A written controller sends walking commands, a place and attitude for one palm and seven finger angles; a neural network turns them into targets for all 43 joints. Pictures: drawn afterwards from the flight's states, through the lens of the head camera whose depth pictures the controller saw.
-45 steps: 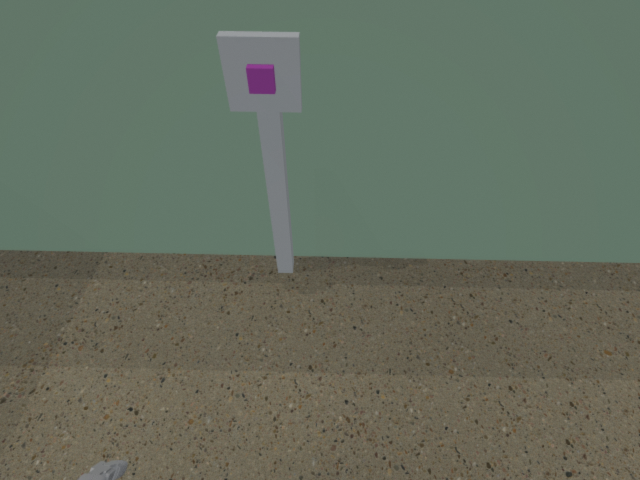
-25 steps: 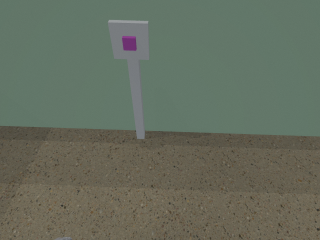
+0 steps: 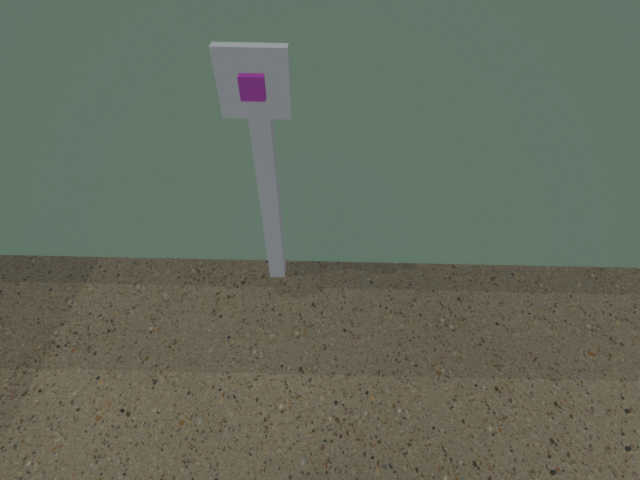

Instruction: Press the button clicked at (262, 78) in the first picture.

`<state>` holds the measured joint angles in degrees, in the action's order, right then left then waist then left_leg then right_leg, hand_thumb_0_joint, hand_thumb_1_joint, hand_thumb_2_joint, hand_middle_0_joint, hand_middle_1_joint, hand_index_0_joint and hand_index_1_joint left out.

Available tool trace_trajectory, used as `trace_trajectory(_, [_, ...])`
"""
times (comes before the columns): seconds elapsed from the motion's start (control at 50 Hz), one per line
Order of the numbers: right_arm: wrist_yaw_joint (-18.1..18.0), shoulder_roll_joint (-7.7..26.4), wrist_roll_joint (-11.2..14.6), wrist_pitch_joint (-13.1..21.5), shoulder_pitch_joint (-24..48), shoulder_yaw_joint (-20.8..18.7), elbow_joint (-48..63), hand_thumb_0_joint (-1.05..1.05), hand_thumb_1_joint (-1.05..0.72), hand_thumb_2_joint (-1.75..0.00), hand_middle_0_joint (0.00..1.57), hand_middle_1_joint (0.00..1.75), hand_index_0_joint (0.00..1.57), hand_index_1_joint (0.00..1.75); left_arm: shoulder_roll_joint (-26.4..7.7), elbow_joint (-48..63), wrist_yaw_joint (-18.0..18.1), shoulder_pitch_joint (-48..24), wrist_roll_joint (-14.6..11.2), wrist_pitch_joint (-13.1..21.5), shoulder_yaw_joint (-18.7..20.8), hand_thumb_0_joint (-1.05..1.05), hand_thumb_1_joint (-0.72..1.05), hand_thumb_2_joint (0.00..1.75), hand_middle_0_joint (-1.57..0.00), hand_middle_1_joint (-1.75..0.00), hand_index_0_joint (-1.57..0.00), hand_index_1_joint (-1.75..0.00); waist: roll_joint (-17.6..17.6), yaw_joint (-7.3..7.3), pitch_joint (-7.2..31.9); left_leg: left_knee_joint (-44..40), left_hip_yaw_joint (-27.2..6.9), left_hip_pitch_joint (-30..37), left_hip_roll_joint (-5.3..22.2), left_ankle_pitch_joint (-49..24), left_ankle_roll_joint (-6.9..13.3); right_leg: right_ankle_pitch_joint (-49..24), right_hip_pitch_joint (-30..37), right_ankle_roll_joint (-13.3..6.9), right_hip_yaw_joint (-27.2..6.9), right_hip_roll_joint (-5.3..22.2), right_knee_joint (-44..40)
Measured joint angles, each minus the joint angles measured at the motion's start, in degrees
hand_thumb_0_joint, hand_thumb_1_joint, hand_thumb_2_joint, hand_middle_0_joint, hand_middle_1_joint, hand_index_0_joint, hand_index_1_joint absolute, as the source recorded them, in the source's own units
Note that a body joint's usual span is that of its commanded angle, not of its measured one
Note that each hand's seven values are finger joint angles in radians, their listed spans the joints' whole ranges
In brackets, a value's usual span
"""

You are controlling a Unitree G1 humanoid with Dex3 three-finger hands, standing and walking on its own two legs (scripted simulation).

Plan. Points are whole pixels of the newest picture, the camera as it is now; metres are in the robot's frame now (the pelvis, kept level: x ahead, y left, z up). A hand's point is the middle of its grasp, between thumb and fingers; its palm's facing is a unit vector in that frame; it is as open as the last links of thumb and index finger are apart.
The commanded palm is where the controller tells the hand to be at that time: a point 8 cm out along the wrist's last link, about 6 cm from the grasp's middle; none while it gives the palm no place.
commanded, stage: stand and wait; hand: left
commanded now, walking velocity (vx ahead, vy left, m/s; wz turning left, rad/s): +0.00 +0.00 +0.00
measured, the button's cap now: (252, 86) +0.95 +0.22 +0.04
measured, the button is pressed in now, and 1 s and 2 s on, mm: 0 0 0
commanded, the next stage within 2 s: look at it before walking up in 0.16 s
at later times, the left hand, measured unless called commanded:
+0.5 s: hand out of the picture +0.07 +0.25 -0.16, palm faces -0.02 -0.94 -0.33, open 7.4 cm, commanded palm none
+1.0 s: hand out of the picture +0.06 +0.24 -0.16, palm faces -0.01 -0.95 -0.31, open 7.4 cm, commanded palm none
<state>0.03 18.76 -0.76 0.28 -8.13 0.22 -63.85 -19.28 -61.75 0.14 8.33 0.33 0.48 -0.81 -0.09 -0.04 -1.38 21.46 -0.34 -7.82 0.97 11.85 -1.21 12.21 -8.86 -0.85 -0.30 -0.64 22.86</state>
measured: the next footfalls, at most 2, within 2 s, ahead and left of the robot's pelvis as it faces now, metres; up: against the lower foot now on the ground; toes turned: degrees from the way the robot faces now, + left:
right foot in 1.50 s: +0.27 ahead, -0.12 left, +0.00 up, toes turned -7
left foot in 1.90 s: +0.39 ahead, +0.11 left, +0.00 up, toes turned +12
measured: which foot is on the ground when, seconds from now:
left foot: down 0.00-1.00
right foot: down 0.00-1.00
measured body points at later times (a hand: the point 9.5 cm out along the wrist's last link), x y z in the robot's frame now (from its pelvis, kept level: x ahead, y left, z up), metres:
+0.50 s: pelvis +0.00 +0.01 +0.00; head +0.00 +0.01 +0.45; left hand +0.07 +0.30 -0.13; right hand +0.07 -0.28 -0.13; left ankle +0.00 +0.13 -0.74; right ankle +0.00 -0.11 -0.74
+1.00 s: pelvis +0.01 +0.01 +0.00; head +0.00 +0.01 +0.45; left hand +0.06 +0.29 -0.14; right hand +0.07 -0.27 -0.14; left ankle +0.00 +0.13 -0.74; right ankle +0.00 -0.11 -0.74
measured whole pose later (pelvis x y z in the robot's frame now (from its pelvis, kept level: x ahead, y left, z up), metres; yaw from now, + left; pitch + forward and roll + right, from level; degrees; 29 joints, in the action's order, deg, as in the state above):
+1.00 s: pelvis +0.01 +0.01 +0.00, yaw +0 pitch -1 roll +0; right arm 0.0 16.8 -1.1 -0.1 -9.2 0.3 -64.2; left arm -17.4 -62.3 0.5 11.0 0.8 0.0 -0.7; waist 0.1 -0.5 0.1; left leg 23.9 -0.4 -8.7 0.5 14.1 -0.4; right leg 13.6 -8.9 -0.2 -0.2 -0.2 23.6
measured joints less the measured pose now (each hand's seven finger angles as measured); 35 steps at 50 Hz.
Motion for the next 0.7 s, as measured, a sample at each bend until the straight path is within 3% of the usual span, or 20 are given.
trace_trajectory(0.7, [0.07, -0.4, 0.16, 0.34, 1.04, -0.04, -0.03, 0.0, -0.91, -0.9, 0.2, 0.3, 0.2, 0.29, -0.06, -0.38, 0.05, 0.35, 0.19, 0.15, 0.01, 0.0, 0.9, 0.9, -0.2, -0.3, -0.21, -0.3, 0.43, -0.38, -0.19, -1.05, 0.12, 0.21, -0.7, -0.56, 0.69, -0.67, 0.38, 0.74, -0.14, 0.71, -1.32])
